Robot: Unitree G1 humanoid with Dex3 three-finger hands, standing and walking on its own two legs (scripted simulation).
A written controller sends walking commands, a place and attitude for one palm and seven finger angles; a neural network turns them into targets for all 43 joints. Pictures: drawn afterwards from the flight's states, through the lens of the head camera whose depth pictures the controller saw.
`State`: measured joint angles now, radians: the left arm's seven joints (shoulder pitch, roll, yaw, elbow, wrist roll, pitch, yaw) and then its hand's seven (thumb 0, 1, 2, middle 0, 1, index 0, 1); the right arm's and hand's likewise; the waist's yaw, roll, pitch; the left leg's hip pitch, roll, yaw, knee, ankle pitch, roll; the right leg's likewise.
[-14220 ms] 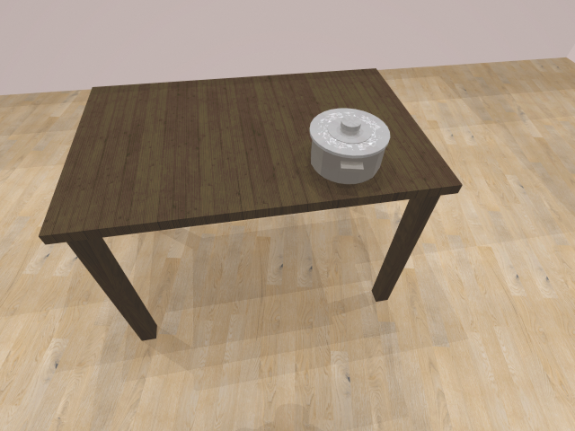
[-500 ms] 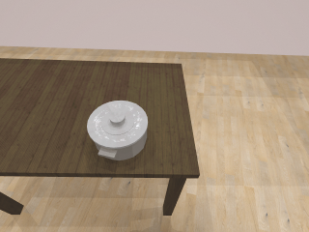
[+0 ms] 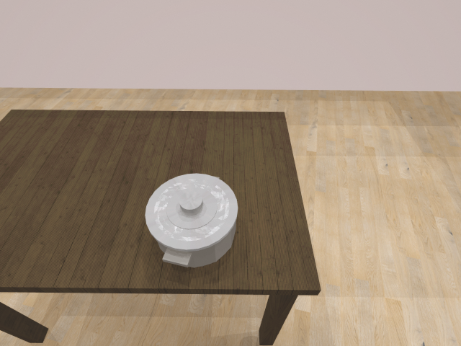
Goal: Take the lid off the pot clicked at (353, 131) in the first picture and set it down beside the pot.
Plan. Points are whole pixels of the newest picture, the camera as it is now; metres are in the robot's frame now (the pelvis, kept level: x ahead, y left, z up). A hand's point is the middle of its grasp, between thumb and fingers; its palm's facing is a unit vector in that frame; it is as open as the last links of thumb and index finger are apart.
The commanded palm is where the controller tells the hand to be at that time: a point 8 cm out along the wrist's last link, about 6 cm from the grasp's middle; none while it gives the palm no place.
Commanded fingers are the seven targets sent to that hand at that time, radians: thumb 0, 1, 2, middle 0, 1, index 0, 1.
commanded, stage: come to a stop and stand still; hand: left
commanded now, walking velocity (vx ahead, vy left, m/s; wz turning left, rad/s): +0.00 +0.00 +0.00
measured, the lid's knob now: (191, 202) +0.39 +0.11 +0.01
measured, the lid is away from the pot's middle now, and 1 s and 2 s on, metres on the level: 0.00 0.00 0.00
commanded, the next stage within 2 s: look again from close up in 0.88 s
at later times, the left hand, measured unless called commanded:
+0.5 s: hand out of the picture +0.08 +0.15 -0.16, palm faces +0.01 -0.97 -0.22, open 7.4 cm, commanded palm none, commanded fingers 0.00 0.90 0.90 -0.20 -0.30 -0.20 -0.30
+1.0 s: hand out of the picture +0.03 +0.12 -0.17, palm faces +0.02 -0.98 -0.20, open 7.4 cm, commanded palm none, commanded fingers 0.00 0.90 0.90 -0.20 -0.30 -0.20 -0.30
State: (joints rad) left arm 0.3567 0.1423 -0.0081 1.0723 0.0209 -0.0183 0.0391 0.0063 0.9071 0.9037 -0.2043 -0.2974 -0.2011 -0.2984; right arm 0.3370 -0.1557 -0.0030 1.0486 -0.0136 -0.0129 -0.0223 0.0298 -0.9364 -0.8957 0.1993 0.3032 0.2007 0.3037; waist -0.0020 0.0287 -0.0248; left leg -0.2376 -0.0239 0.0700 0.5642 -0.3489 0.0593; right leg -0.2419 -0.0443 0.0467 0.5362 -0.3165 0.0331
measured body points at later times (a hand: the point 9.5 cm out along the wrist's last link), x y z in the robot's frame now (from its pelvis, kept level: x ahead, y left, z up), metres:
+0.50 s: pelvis +0.04 -0.03 +0.01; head +0.05 -0.03 +0.46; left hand +0.08 +0.20 -0.15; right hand +0.07 -0.26 -0.15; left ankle -0.03 +0.08 -0.73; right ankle -0.02 -0.17 -0.73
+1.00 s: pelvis +0.03 -0.05 +0.01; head +0.05 -0.05 +0.46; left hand +0.03 +0.18 -0.15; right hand +0.03 -0.27 -0.15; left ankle -0.03 +0.08 -0.73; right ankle -0.02 -0.17 -0.73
